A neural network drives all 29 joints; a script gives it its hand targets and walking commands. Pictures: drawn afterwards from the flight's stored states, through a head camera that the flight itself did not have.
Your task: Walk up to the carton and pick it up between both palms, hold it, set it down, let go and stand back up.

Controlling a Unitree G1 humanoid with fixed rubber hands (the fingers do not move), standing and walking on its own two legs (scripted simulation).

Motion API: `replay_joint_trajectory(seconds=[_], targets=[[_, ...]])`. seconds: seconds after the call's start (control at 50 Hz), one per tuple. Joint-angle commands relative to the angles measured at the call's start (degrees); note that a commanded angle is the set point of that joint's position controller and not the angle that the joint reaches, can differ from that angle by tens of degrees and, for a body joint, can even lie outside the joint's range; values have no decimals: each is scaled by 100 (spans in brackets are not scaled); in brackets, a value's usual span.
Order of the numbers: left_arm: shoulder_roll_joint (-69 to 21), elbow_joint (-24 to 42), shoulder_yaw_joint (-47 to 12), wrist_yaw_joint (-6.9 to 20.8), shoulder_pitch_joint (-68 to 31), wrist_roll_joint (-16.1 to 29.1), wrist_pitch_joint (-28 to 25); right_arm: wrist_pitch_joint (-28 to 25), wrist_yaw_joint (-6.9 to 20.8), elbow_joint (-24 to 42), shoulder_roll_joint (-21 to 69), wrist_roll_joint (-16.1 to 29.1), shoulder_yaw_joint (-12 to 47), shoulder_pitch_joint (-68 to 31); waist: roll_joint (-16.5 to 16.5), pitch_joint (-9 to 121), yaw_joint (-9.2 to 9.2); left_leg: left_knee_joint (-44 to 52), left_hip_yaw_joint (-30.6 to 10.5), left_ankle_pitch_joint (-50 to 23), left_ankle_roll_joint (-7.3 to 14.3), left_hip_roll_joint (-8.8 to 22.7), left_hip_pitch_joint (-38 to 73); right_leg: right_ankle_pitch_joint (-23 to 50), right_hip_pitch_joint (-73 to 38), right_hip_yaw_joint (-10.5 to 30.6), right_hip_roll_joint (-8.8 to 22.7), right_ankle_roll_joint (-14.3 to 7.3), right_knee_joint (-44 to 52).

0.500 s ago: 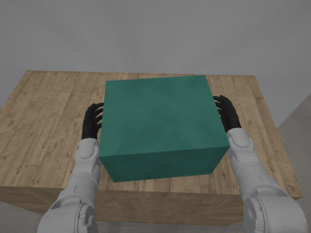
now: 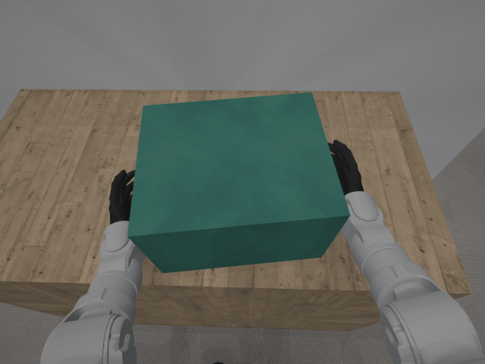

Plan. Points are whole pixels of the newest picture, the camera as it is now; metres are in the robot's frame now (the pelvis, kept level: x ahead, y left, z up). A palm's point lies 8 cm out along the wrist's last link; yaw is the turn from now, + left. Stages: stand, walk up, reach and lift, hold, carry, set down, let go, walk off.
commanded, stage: set down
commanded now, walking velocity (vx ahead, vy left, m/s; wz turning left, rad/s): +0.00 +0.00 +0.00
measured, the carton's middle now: (235, 184) +0.42 +0.04 +0.02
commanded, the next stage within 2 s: none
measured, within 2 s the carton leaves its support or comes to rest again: neither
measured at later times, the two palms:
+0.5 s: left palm (100, 255) +0.30 +0.25 +0.00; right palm (365, 228) +0.33 -0.17 +0.02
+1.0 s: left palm (71, 304) +0.22 +0.26 +0.02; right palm (398, 288) +0.24 -0.19 +0.03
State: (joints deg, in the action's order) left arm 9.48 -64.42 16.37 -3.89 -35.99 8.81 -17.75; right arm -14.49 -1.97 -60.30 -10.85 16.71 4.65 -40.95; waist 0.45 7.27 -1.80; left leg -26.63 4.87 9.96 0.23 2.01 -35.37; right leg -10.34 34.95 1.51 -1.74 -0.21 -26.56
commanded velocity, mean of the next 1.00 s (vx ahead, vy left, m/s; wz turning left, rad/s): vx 0.00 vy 0.00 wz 0.00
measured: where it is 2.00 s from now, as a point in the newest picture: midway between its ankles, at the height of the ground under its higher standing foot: outside the picture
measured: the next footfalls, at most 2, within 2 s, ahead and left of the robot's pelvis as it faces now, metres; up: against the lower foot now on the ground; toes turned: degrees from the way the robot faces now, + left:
none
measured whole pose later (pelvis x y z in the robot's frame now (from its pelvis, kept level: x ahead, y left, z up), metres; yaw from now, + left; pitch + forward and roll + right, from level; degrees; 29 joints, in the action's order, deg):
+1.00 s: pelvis -0.04 +0.00 +0.00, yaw +0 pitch +3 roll +0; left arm 12.6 -34.6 9.0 -3.9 -6.5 11.7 -4.2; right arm -7.1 2.6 -34.3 -13.7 18.3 5.7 -6.5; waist -1.6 7.3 -1.8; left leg -26.9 4.9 9.1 0.3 1.8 -20.5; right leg -10.3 20.7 1.5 -1.6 -1.0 -28.4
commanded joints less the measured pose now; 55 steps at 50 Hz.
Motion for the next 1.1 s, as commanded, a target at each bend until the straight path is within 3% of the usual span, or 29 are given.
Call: replay_joint_trajectory(seconds=[0.0, 0.02, 0.06, 0.08, 0.12, 0.16, 0.18, 0.2, 0.24, 0.26, 0.3, 0.32, 0.4, 0.42, 0.48, 0.52, 0.54, 0.64, 0.7, 0.72, 0.78, 0.82, 0.84, 0.88, 0.9, 0.96, 1.04, 1.06, 1.08], targets=[[2038, 1264, -75, 166, -2015, 93, -416, -405, 10, 1666, -1185, 93, 536, -2293, -341, 5200, -1194, -733, 77, -3180, -316, -236, 1032, 3606, -2982, 134, -5, 341, -666], [2018, 1383, -187, 180, -1933, 133, -412, -415, 12, 1619, -1270, 134, 515, -2095, -362, 5288, -1105, -645, 74, -3096, -321, -221, 1161, 3490, -3065, 96, -16, 359, -655], [2072, 1268, -98, 215, -1838, 104, -385, -436, -6, 1722, -1284, 157, 605, -2152, -437, 5271, -1229, -593, 58, -2968, -302, -227, 1081, 3491, -3069, 87, 22, 386, -708], [1950, 1677, -143, 226, -1295, 43, -301, -475, -35, 1754, -1313, 163, 628, -1619, -342, 5135, -1070, -645, -56, -3436, -350, -213, 1341, 3794, -3077, 63, -50, 348, -686], [1983, 1916, -105, 239, -1264, -47, -214, -514, -32, 1745, -1412, 186, 589, -1459, -263, 5056, -1088, -598, -87, -3414, -388, -206, 1456, 3725, -3121, 37, -43, 358, -677], [1997, 1848, -231, 255, -1305, 8, -152, -477, -31, 1875, -1527, 152, 520, -1549, -355, 4977, -1059, -529, -77, -3051, -388, -215, 1521, 3287, -2892, -28, -44, 339, -538], [1969, 2125, -173, 278, -809, -14, -84, -526, -28, 2168, -1508, 214, 619, -1020, -400, 4774, -1063, -533, -143, -3287, -357, -203, 1569, 3746, -3077, 33, -23, 363, -605], [2031, 1904, -165, 298, -1109, -3, -75, -470, -27, 2011, -1555, 185, 542, -1346, -380, 4704, -1054, -465, -92, -2946, -339, -238, 1417, 3424, -3076, 46, -4, 357, -523], [1957, 2123, -176, 333, -558, -60, 19, -489, -28, 2276, -1625, 173, 566, -880, -445, 4259, -1028, -350, -116, -2875, -323, -236, 1534, 3421, -3144, 15, -38, 352, -496], [1955, 2272, -251, 333, -482, -28, 70, -458, -30, 2220, -1794, 148, 390, -781, -408, 4237, -946, -333, -151, -2913, -350, -226, 1648, 3201, -3151, 3, -72, 300, -422], [2010, 2058, -229, 363, -603, 19, 84, -350, -46, 2189, -1727, 172, 392, -890, -434, 4065, -1002, -301, -86, -2454, -333, -278, 1632, 2703, -3172, 33, -9, 271, -328], [1936, 2476, -406, 366, -243, 81, 111, -369, -20, 2495, -1733, 328, 451, -521, -344, 4001, -961, -282, -131, -2611, -336, -253, 1902, 2653, -3158, 2, -49, 219, -295], [2146, 2810, -332, 357, -92, 158, 147, -306, 6, 3055, -1871, 256, 249, -336, -493, 3664, -936, -199, -93, -2268, -284, -293, 2012, 2186, -3156, 5, -48, 251, -187], [2021, 3224, -524, 349, 274, 229, 200, -304, 21, 3077, -1976, 328, 211, 117, -319, 3494, -778, -167, -200, -2360, -316, -287, 2197, 2176, -3103, -9, -62, 204, -153], [2140, 3189, -682, 287, -377, 421, 321, -56, 74, 3102, -2101, 238, -84, -452, -135, 3020, -650, -72, -182, -1543, -301, -305, 2234, 763, -2487, -67, -88, 85, 8], [2251, 3524, -687, 240, -162, 516, 456, 79, 99, 3460, -2025, 301, -43, -155, -173, 2612, -650, -15, -215, -1200, -220, -300, 2359, 322, -2367, -18, -44, 46, 145], [2177, 3534, -792, 211, -100, 570, 486, 160, 139, 3214, -2022, 289, -122, 15, -194, 2347, -558, 78, -259, -926, -201, -284, 2404, -33, -2286, -53, -53, 29, 194], [1938, 3459, -848, 67, 15, 465, 798, 451, 323, 2869, -1864, 333, -253, 215, -73, 1661, -544, 353, -311, -127, -109, -284, 2207, -760, -2135, -36, 25, -107, 303], [1783, 3168, -796, 61, 203, 350, 941, 543, 375, 2858, -1795, 261, -271, 298, -216, 1286, -587, 451, -303, 153, -38, -279, 2114, -992, -2155, -6, 45, -135, 373], [1630, 3460, -829, 73, 908, 237, 1006, 526, 391, 2884, -1737, 291, -217, 1046, -144, 1331, -496, 473, -357, -188, -53, -261, 2391, -587, -2394, -9, 47, -147, 402], [1562, 3326, -814, 132, 649, 168, 1148, 616, 404, 2793, -1734, 147, -329, 807, -172, 963, -433, 563, -311, 126, -37, -285, 2253, -970, -2254, -10, 49, -163, 513], [1590, 3640, -782, 138, 908, 181, 1162, 553, 369, 3404, -1744, 56, -439, 1036, -307, 1010, -416, 616, -292, 217, 23, -303, 2211, -974, -2401, 15, 84, -131, 532], [1405, 4051, -777, 131, 1729, 118, 1156, 497, 364, 3617, -1631, 149, -301, 1829, -291, 962, -407, 595, -321, -190, 2, -319, 2424, -598, -2677, 28, 87, -122, 552], [1541, 3969, -768, 88, 910, 212, 1166, 532, 397, 3815, -1795, -15, -561, 1070, -230, 815, -365, 696, -307, 328, 12, -320, 2150, -1110, -2308, 3, 82, -164, 546], [1369, 4404, -881, 31, 1581, 181, 1219, 521, 453, 3895, -1782, 37, -567, 1781, -127, 773, -329, 732, -369, 124, -25, -288, 2358, -900, -2392, -30, 58, -215, 541], [1401, 4576, -1115, -70, 1274, 324, 1235, 545, 540, 4162, -1836, -30, -741, 1527, 36, 541, -240, 838, -421, 870, -1, -259, 2180, -1311, -2059, -64, 21, -293, 553], [1397, 4846, -1176, -139, 1957, 462, 1320, 641, 602, 4634, -1736, -88, -793, 2288, -256, 242, -246, 933, -446, 1114, 88, -223, 2149, -1444, -2116, 14, 74, -283, 605], [1425, 5035, -1232, -135, 2162, 490, 1343, 663, 607, 4818, -1773, -62, -837, 2513, -219, 217, -164, 980, -516, 1180, 84, -197, 2259, -1372, -2129, 11, 60, -271, 610], [1518, 5166, -1155, -156, 1633, 496, 1350, 708, 620, 4861, -1773, -82, -923, 2095, -181, 391, -177, 939, -466, 1316, 85, -206, 2246, -1595, -1986, 7, 92, -254, 589]])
